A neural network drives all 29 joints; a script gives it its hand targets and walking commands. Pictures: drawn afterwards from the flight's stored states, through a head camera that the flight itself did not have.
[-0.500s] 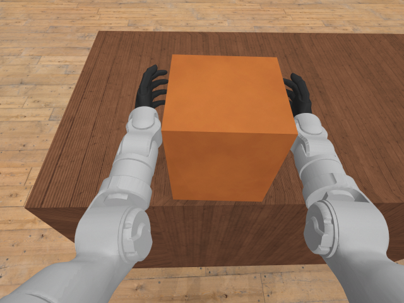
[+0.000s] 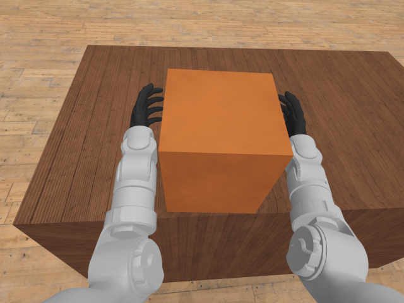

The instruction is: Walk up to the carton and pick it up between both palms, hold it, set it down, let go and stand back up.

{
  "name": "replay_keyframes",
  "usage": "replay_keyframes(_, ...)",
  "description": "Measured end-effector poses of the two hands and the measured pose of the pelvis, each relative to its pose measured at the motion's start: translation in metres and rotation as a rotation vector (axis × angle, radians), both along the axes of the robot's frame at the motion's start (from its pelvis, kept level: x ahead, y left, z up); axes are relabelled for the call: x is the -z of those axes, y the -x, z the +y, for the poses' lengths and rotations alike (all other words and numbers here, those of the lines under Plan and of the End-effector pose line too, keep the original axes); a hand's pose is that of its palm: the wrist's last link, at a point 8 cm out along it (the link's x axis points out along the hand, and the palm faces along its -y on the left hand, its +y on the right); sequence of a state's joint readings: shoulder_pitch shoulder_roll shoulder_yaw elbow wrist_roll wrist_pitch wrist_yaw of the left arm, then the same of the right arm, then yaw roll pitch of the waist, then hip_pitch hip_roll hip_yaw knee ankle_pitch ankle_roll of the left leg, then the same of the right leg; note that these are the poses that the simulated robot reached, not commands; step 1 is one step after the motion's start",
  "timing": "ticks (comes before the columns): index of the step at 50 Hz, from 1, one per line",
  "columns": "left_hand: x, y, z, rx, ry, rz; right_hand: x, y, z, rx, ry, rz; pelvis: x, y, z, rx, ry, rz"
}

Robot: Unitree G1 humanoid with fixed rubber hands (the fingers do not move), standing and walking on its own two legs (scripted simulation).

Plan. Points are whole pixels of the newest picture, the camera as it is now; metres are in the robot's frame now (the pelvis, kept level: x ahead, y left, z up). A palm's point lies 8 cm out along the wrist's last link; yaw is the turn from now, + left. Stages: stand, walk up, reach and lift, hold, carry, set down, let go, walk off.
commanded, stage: reach and lift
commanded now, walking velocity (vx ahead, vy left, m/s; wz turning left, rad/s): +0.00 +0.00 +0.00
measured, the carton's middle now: (215, 147) +0.41 -0.03 +0.06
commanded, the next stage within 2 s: none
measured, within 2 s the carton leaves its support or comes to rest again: leaves its support in 0.82 s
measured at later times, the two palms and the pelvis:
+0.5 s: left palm (140, 125) +0.40 +0.13 +0.13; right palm (292, 133) +0.41 -0.18 +0.12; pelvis +0.00 +0.00 +0.00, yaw +1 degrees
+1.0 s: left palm (123, 126) +0.37 +0.15 +0.16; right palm (288, 137) +0.37 -0.15 +0.14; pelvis -0.03 +0.00 +0.00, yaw +3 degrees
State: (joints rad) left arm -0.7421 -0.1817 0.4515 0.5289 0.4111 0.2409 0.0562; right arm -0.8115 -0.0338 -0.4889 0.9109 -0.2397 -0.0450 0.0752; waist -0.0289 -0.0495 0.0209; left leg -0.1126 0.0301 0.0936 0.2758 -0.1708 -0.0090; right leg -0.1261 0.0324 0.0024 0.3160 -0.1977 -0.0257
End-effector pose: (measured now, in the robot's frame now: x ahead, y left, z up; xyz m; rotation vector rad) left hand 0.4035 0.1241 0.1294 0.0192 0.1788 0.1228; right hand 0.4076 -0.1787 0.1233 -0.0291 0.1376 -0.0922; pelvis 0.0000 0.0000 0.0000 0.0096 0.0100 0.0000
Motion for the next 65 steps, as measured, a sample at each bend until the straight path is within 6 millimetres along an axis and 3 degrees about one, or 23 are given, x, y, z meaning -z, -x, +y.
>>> replay_keyframes(23,0.000,0.000,0.000,0.000,-0.015,0.009,0.002,0.001,0.001,0.006,-0.003,-0.010,0.000,0.000,-0.003,-0.015,0.001,0.013)
replay_keyframes(39,0.000,0.025,0.016,-0.035,-0.019,0.044,0.006,0.017,0.019,-0.019,-0.002,0.019,0.000,0.014,-0.006,-0.042,0.004,0.000)
replay_keyframes(46,-0.018,0.035,0.021,-0.036,-0.027,0.044,-0.004,0.029,0.024,-0.010,-0.015,0.022,0.000,0.025,-0.005,-0.054,0.007,-0.017)
replay_keyframes(57,-0.058,0.041,0.026,-0.032,-0.018,0.030,-0.044,0.037,0.029,0.001,-0.031,0.010,0.000,0.039,-0.002,-0.053,0.006,-0.053)
replay_keyframes(65,-0.068,0.043,0.033,-0.030,-0.022,0.023,-0.055,0.038,0.035,-0.002,-0.034,0.005,0.000,0.040,0.001,-0.057,0.007,-0.071)
